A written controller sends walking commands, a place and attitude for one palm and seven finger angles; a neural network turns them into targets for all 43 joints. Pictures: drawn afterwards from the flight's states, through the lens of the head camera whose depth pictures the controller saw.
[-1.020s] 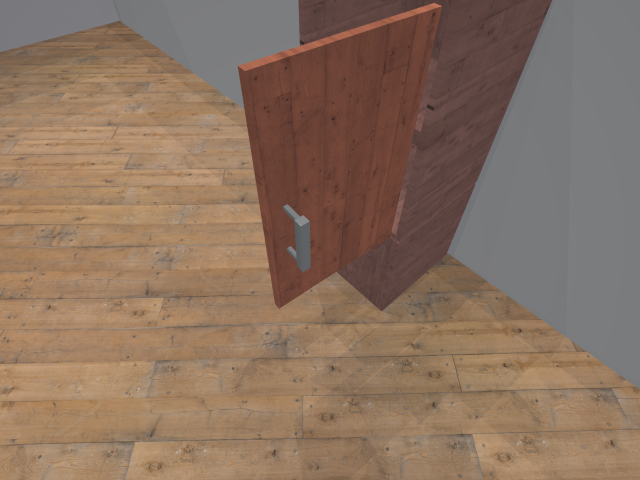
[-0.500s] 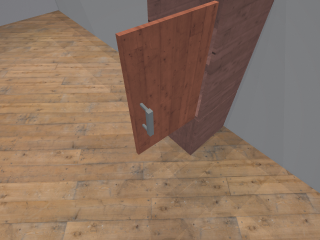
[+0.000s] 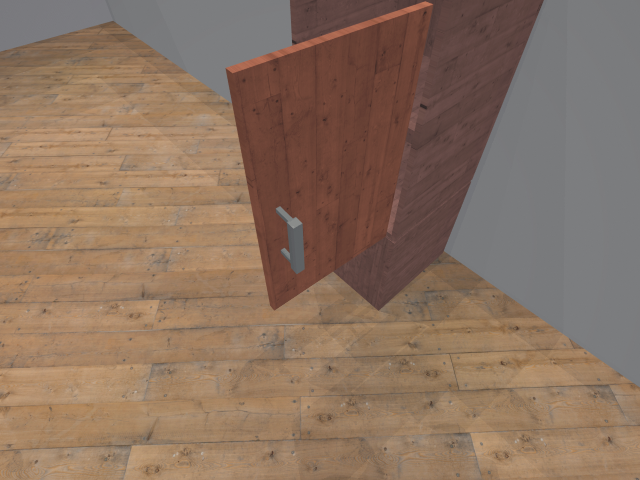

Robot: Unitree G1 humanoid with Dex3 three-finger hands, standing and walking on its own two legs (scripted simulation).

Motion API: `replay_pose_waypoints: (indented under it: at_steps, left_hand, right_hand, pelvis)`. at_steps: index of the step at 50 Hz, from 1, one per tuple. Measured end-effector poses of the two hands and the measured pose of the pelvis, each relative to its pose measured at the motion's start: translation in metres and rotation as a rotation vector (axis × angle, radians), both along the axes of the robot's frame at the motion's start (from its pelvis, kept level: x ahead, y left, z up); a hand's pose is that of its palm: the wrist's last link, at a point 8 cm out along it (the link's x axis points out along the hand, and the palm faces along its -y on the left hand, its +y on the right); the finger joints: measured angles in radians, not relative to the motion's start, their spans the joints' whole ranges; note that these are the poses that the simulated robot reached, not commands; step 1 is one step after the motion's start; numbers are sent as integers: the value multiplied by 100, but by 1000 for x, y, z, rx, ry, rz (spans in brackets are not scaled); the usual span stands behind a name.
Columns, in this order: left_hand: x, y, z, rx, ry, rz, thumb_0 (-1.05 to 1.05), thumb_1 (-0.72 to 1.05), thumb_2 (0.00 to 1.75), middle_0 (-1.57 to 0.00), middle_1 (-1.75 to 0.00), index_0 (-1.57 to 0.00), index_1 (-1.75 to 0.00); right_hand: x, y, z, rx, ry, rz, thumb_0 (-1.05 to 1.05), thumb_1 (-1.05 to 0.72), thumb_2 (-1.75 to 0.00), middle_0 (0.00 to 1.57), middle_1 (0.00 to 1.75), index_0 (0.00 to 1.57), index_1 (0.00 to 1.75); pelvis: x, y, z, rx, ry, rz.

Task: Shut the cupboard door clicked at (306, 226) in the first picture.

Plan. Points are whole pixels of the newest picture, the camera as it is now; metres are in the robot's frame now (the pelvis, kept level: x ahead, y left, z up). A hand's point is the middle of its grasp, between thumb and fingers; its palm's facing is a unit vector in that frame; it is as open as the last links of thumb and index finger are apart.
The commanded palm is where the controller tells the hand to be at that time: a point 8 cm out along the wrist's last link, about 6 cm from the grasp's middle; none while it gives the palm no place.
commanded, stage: walk to a spot facing it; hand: left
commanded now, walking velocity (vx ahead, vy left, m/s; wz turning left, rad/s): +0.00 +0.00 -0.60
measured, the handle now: (289, 240) +0.54 +0.09 -0.10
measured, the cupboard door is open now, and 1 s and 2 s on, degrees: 86 86 86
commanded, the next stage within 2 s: none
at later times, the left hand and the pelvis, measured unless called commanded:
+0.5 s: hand out of the picture +0.05 +0.16 -0.17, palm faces -0.17 -0.94 -0.28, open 7.4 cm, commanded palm none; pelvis -0.03 -0.03 -0.01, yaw -15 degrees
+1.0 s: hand (229, 460) +0.18 +0.15 -0.17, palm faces -0.45 -0.86 -0.23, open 7.4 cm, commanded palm none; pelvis -0.01 +0.00 -0.01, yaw -31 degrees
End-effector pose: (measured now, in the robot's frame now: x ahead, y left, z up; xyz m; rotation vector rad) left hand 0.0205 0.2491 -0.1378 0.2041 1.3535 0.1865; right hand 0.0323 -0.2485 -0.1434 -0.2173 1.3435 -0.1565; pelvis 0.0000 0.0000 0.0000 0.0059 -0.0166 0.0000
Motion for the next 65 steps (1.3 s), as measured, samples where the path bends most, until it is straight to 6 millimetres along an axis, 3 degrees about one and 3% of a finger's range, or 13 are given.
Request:
replay_pose_waypoints:
  at_steps: [5, 11, 20, 32, 38, 42, 48, 53, 56, 60, 65]
  left_hand:
    - [-1, -3, -5, -7, 28, -14, 0, 90, 90, -20, -30, -20, -30]
    - [6, -7, -13, -20, 45, -66, 0, 90, 90, -20, -30, -20, -30]
    - [34, -27, -8, 24, -36, -142, 0, 91, 90, -20, -30, -20, -30]
    - [48, -44, 6, 19, 19, -273, 0, 90, 90, -20, -30, -20, -30]
    - [72, -37, -1, -1, 7, -334, 0, 90, 90, -20, -30, -20, -30]
    - [101, -29, -16, -20, -10, -382, 1, 90, 90, -20, -30, -20, -30]
    - [156, -41, -10, -43, -86, -483, 1, 91, 90, -20, -30, -20, -30]
    - [194, -76, 0, -53, -142, -612, 1, 91, 90, -19, -30, -20, -30]
    - [210, -102, -2, -44, -182, -693, 1, 91, 90, -19, -30, -20, -30]
    - [215, -125, -5, -26, -192, -771, 0, 91, 90, -19, -30, -20, -30]
    - [213, -143, -9, -46, -137, -837, 0, 90, 90, -20, -30, -20, -30]
  right_hand:
    - [-6, 3, -4, -2, -14, -52, 0, -91, -89, 20, 30, 20, 30]
    - [-27, 3, -11, -1, -21, -132, 0, -91, -89, 20, 30, 20, 30]
    - [-64, -22, -32, 27, 19, -220, 0, -91, -89, 20, 30, 20, 30]
    - [-27, -42, 1, -4, -168, -326, 0, -91, -89, 20, 30, 20, 30]
    - [-11, -36, 13, -35, -242, -360, 0, -91, -89, 20, 30, 20, 30]
    - [-15, -29, 13, -83, -283, -384, 0, -91, -89, 20, 30, 20, 30]
    - [-66, -11, 17, -95, -167, -419, 0, -91, -89, 20, 30, 20, 30]
    - [-121, -6, 10, -79, -87, -530, 0, -91, -89, 20, 30, 20, 30]
    - [-155, -11, -4, -69, -58, -609, 0, -91, -89, 20, 30, 21, 30]
    - [-187, -16, -13, -83, -16, -707, 0, -91, -89, 20, 30, 20, 30]
    - [-193, -13, 3, -113, -44, -781, 0, -91, -89, 20, 30, 20, 30]
  pelvis:
    - [-3, 1, -4, -3, 3, -47]
    - [-11, -1, -12, 9, 11, -113]
    - [-23, -22, -23, 22, 4, -182]
    - [-22, -26, -3, 44, 36, -349]
    - [-16, -13, -5, 34, 43, -420]
    - [-7, 0, -16, -7, 64, -457]
    - [-9, 2, -9, -15, 48, -522]
    - [-10, -5, -9, -37, 45, -597]
    - [-13, -17, -20, -22, 39, -639]
    - [-17, -19, -26, -15, 28, -695]
    - [-13, -17, -18, 7, 24, -764]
